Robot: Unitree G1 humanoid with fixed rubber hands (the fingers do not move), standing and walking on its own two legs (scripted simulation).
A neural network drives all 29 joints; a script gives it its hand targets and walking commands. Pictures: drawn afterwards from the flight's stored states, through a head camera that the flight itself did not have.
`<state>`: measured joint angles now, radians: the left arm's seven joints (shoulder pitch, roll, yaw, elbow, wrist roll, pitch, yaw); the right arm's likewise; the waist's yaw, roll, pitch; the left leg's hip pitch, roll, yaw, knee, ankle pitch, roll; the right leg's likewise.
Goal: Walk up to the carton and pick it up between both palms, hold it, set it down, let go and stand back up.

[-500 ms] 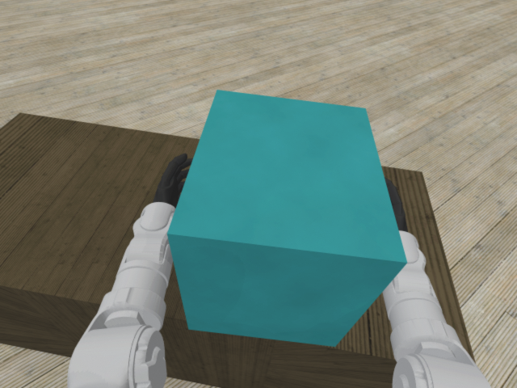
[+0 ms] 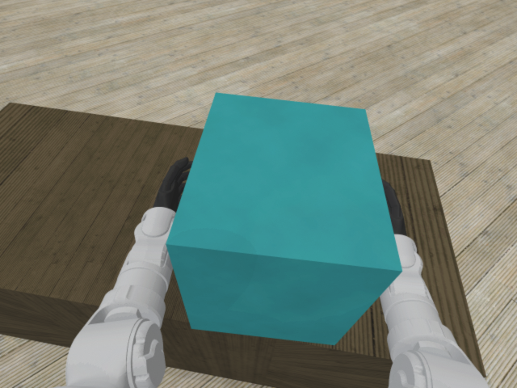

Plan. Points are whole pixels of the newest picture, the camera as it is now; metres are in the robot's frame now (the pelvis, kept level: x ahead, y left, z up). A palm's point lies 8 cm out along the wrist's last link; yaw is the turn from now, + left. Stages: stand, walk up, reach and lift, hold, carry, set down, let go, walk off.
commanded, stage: set down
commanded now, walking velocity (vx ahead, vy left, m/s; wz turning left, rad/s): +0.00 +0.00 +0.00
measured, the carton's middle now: (276, 221) +0.41 -0.02 +0.00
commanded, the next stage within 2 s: none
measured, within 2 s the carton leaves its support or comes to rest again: rests again in 0.84 s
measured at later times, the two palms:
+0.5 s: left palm (164, 220) +0.38 +0.17 +0.04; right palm (385, 243) +0.36 -0.19 +0.04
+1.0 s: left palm (169, 221) +0.40 +0.17 +0.01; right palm (380, 239) +0.37 -0.19 +0.02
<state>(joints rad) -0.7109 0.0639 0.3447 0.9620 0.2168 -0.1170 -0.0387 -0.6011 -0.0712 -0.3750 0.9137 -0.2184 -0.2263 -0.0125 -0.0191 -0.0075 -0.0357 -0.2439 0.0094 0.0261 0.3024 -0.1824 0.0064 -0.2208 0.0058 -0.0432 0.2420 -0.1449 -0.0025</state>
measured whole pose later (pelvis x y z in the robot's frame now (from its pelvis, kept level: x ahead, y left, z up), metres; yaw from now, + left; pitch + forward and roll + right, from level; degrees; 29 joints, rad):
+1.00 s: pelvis -0.01 +0.00 +0.00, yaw +1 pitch +14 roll -1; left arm -0.78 0.11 0.37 1.23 0.19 -0.40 -0.01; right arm -0.65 -0.06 -0.45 1.05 -0.26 -0.41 -0.01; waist -0.04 0.00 -0.08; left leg -0.43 0.01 0.03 0.35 -0.17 0.01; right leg -0.40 0.00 -0.07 0.28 -0.14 0.00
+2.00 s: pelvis -0.02 -0.01 -0.03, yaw -1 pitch +22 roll -1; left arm -0.95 0.22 0.07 1.61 -0.14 -0.49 0.04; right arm -0.87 -0.17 0.02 1.49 0.27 -0.49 -0.08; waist -0.03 0.02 -0.24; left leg -0.74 0.04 0.02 0.64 -0.28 -0.02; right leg -0.72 0.02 -0.05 0.58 -0.24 -0.01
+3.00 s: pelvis -0.05 -0.01 -0.01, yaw -2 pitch +13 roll -1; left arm -1.03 0.46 -0.17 1.17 -0.39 0.06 -0.03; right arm -0.96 -0.47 0.20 1.15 0.57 0.04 0.00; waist -0.03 -0.02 -0.18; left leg -0.51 0.03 0.02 0.49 -0.20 -0.01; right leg -0.50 0.03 -0.02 0.44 -0.16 -0.02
